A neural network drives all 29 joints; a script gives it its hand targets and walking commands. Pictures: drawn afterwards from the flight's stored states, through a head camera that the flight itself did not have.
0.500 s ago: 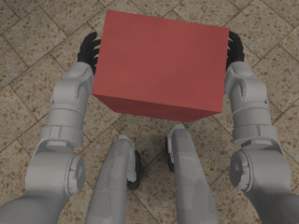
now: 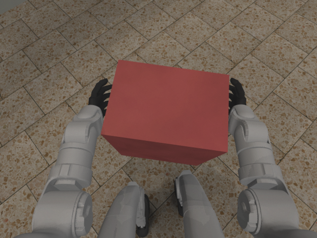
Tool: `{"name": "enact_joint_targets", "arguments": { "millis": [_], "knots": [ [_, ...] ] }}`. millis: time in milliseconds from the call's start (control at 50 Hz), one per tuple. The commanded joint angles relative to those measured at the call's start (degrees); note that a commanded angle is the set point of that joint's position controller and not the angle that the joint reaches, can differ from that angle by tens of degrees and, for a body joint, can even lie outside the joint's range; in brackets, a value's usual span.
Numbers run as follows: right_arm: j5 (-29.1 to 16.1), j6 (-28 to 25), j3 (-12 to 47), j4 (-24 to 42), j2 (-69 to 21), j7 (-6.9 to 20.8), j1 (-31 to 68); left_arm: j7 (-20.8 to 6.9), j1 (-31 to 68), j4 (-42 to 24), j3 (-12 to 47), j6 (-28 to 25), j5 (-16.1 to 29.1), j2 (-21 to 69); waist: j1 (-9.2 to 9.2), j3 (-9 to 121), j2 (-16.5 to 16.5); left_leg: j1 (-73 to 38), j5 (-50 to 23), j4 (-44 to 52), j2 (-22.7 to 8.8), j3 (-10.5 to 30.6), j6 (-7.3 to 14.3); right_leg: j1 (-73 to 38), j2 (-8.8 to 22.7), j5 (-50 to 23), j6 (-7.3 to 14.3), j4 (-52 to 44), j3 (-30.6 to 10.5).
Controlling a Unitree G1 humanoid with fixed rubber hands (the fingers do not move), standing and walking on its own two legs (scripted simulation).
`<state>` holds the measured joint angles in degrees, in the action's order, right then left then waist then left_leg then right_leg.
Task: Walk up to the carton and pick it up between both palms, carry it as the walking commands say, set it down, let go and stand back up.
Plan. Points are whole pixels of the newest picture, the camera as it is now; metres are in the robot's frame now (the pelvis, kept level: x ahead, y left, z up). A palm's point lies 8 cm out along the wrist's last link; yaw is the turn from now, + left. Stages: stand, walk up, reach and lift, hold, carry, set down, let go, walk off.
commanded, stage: reach and lift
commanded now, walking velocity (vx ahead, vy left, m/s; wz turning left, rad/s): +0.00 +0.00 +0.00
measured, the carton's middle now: (164, 122) +0.39 -0.03 -0.08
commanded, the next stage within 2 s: none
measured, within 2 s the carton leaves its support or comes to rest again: neither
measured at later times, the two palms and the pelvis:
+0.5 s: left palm (84, 83) +0.43 +0.13 +0.09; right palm (250, 91) +0.39 -0.22 +0.07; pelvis +0.09 +0.00 +0.05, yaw -1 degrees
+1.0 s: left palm (73, 89) +0.40 +0.15 +0.10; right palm (251, 88) +0.38 -0.20 +0.10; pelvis +0.10 +0.01 +0.07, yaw -1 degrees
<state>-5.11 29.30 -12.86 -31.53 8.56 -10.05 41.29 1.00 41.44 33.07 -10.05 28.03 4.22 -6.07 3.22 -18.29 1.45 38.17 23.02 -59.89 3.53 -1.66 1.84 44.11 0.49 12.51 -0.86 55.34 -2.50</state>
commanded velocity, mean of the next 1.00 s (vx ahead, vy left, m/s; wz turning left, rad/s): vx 0.00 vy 0.00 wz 0.00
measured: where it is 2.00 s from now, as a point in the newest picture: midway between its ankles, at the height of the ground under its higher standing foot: (163, 212)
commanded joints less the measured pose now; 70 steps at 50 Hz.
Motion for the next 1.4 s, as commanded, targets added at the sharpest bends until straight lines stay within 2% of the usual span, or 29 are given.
{"name": "enact_joint_targets", "arguments": {
  "millis": [0, 40, 80, 120, 160, 220, 260, 300, 360, 400, 420, 460, 500, 540, 580, 620, 680, 740, 800, 920, 960, 1140, 1240, 1380],
  "knots": [
    [-2.2, 0.3, 28.9, 5.5, -69.0, 23.6, 39.1, -17.3, 43.9, -5.7, 23.6, -3.6, 1.7, 62.8, 1.58, 72.2, -1.8, -0.5, 7.2, 25.8, -0.2, 10.9, 1.2, -42.4, -5.5, 4.7, 0.4, -15.0, -1.0],
    [-0.4, 0.4, 25.7, 0.9, -71.1, 24.7, 35.1, -18.1, 39.5, -0.9, 20.0, -3.5, -0.9, 65.2, 1.17, 59.7, -1.6, 2.7, 10.0, 28.9, -1.2, 10.9, 1.3, -42.8, -5.6, 5.7, 0.4, -16.5, -0.6],
    [1.9, 1.0, 20.8, -3.1, -71.8, 25.5, 30.8, -18.8, 34.2, 4.0, 13.8, -3.1, -4.1, 65.3, -0.18, 47.7, -2.1, 5.7, 12.1, 29.9, -1.6, 10.6, 1.8, -41.8, -5.8, 7.6, 0.4, -17.2, -0.9],
    [2.5, 1.6, 18.0, -3.0, -73.0, 26.1, 31.9, -20.1, 33.9, 5.4, 10.4, -3.2, -5.9, 64.6, -1.70, 41.7, -2.3, 10.2, 17.9, 31.6, -2.3, 11.3, 3.3, -44.4, -6.6, 10.0, 0.1, -16.6, -0.9],
    [2.6, 2.1, 16.4, -2.2, -72.8, 26.8, 34.7, -20.9, 36.1, 5.0, 9.6, -3.1, -6.4, 64.3, -1.74, 38.2, -0.7, 13.0, 22.9, 34.5, -3.7, 12.1, 4.1, -47.1, -7.3, 8.4, -0.4, -15.5, 0.3],
    [2.9, 3.4, 17.2, -1.9, -73.4, 27.3, 33.8, -21.6, 36.3, 4.1, 9.7, -2.4, -6.6, 64.0, -1.63, 39.0, 0.1, 11.9, 21.6, 37.4, -4.1, 11.4, 4.2, -50.3, -7.5, 5.2, -0.7, -15.9, 1.4],
    [1.6, 3.9, 20.6, 1.3, -75.2, 27.3, 32.0, -21.7, 36.4, 0.0, 13.1, -2.3, -4.8, 64.9, -0.89, 45.8, -0.8, 6.7, 13.7, 37.5, -3.7, 10.3, 3.7, -53.4, -7.3, -0.7, -1.1, -16.7, 1.4],
    [-1.7, 3.7, 26.9, 7.9, -78.1, 27.2, 31.4, -21.7, 38.4, -7.4, 20.1, -2.6, -0.3, 66.9, 0.20, 58.5, -2.4, -2.5, -0.8, 35.7, -2.4, 9.1, 2.7, -57.7, -6.7, -11.0, -1.3, -17.9, 1.0],
    [-6.9, 4.0, 37.2, 19.0, -81.2, 26.6, 30.2, -20.8, 35.8, -19.0, 30.0, -1.7, 5.7, 69.9, 0.91, 74.5, -5.3, -17.4, -22.8, 31.7, 0.2, 8.4, 1.0, -59.7, -5.5, -26.6, -1.3, -20.5, 0.3],
    [-7.9, 5.0, 40.6, 24.2, -80.3, 26.0, 27.5, -19.8, 30.1, -23.4, 33.5, 0.0, 7.2, 71.5, 1.62, 76.1, -5.4, -22.7, -32.2, 31.2, 0.3, 9.4, 0.2, -59.3, -5.5, -34.1, -1.7, -21.5, -0.1],
    [-7.0, 5.8, 40.3, 25.1, -78.9, 25.7, 24.7, -19.3, 26.0, -23.3, 33.0, 1.2, 6.4, 71.0, 1.65, 71.8, -5.8, -22.6, -32.8, 31.5, 0.4, 9.7, 0.0, -57.9, -5.4, -35.1, -1.7, -22.1, -0.4],
    [-4.4, 7.8, 37.8, 22.8, -76.0, 25.6, 16.9, -18.7, 17.9, -20.0, 29.8, 3.5, 3.9, 69.1, 0.48, 57.8, -5.8, -20.9, -29.6, 33.5, 0.4, 10.2, 0.0, -54.6, -5.5, -30.9, -1.4, -24.2, -0.2],
    [-2.7, 9.4, 35.8, 20.4, -73.4, 25.9, 13.6, -18.4, 14.6, -17.1, 27.2, 5.1, 1.8, 67.3, -0.81, 46.0, -5.3, -19.0, -23.6, 36.0, 0.0, 10.1, 0.1, -52.8, -5.4, -23.7, -0.9, -26.5, 0.2],
    [-1.4, 10.8, 34.7, 19.1, -71.8, 26.2, 12.5, -18.3, 13.1, -15.3, 25.5, 6.2, 0.4, 65.9, -1.13, 39.0, -5.6, -17.0, -18.7, 38.1, -0.1, 9.5, 0.4, -52.3, -5.2, -19.4, -0.6, -28.0, 0.1],
    [-1.6, 11.6, 34.7, 19.1, -71.5, 26.5, 11.9, -18.1, 13.6, -17.0, 25.9, 6.6, 0.3, 65.5, -1.75, 38.1, -5.0, -17.1, -18.1, 39.4, -0.4, 9.1, 0.2, -53.7, -4.9, -19.0, -0.4, -28.5, 0.2],
    [-2.0, 12.0, 34.7, 20.0, -71.1, 26.7, 12.5, -17.9, 14.5, -18.7, 26.9, 7.1, 0.7, 65.6, -1.42, 39.3, -4.3, -18.6, -20.1, 39.9, -0.9, 9.4, -0.1, -54.2, -4.8, -20.0, -0.3, -28.5, 0.3],
    [-3.4, 11.7, 36.1, 22.6, -69.7, 27.0, 14.7, -16.9, 15.1, -21.3, 29.2, 7.4, 1.7, 66.9, -1.69, 41.2, -2.5, -21.7, -25.7, 39.5, -1.7, 9.7, -1.0, -54.1, -5.2, -20.8, -0.2, -28.7, 0.5],
    [-4.1, 11.4, 37.1, 23.8, -68.3, 27.3, 16.6, -15.6, 16.9, -24.7, 30.8, 7.3, 2.4, 67.0, -2.96, 42.3, -1.7, -23.9, -29.5, 39.1, -2.1, 9.9, -1.9, -52.9, -5.7, -19.8, 0.0, -28.8, 0.2],
    [-3.7, 11.1, 36.9, 22.6, -66.4, 27.8, 16.8, -14.3, 18.0, -26.3, 31.3, 7.2, 2.4, 66.9, -3.96, 41.7, -1.2, -24.8, -30.2, 39.1, -2.9, 10.2, -2.6, -50.7, -6.1, -16.7, 0.4, -28.7, 0.0],
    [-2.6, 10.2, 34.7, 18.9, -64.0, 28.3, 17.5, -13.0, 20.1, -24.9, 30.2, 7.1, 1.3, 66.0, -5.26, 39.4, 0.7, -23.4, -24.8, 40.0, -3.5, 10.4, -2.7, -48.1, -6.4, -10.9, 1.1, -28.3, -0.1],
    [-2.4, 9.9, 34.7, 18.5, -64.3, 28.3, 17.2, -12.8, 20.5, -24.7, 30.5, 6.8, 1.3, 66.4, -5.04, 40.1, 0.6, -23.4, -24.2, 39.9, -3.5, 10.5, -2.5, -48.0, -6.5, -10.7, 1.2, -28.0, -0.1],
    [-2.5, 9.2, 35.9, 17.6, -66.6, 28.2, 18.8, -12.8, 22.1, -24.3, 29.2, 5.4, 0.8, 63.8, -7.20, 42.4, -2.8, -22.9, -21.1, 38.9, -2.7, 9.7, -1.4, -47.4, -6.0, -10.2, 1.2, -27.8, -1.4],
    [-2.6, 9.4, 36.1, 16.9, -67.5, 28.1, 18.7, -12.9, 21.8, -24.1, 28.6, 5.1, 0.3, 62.6, -8.34, 41.7, -3.2, -22.5, -19.9, 38.9, -2.5, 9.3, -1.0, -47.1, -5.9, -10.1, 1.1, -28.1, -1.9],
    [-2.2, 9.5, 35.2, 15.0, -67.4, 28.1, 17.9, -13.0, 21.7, -23.4, 27.6, 5.0, -0.2, 61.4, -8.81, 40.5, -3.0, -21.7, -17.6, 39.6, -2.6, 9.1, -0.6, -46.9, -5.8, -8.9, 1.2, -28.3, -2.0]
  ]
}}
